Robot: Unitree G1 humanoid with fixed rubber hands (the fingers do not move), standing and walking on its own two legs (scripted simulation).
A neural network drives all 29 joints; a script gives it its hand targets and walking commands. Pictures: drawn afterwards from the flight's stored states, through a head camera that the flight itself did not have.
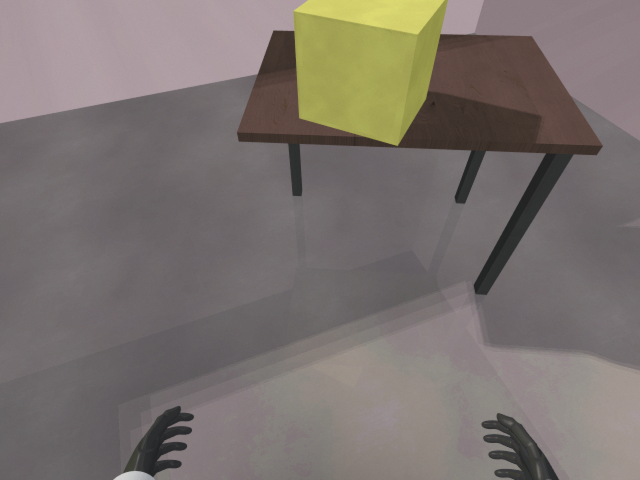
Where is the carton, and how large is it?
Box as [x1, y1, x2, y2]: [293, 0, 447, 145]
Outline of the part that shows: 306,1 293,11 299,117 397,145 425,99 447,0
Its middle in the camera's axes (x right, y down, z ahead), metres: +0.11 -0.41 +0.87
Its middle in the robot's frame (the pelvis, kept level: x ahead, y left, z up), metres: +0.95 -0.07 +0.06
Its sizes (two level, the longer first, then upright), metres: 0.254 0.221 0.240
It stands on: a table, 0.69 m high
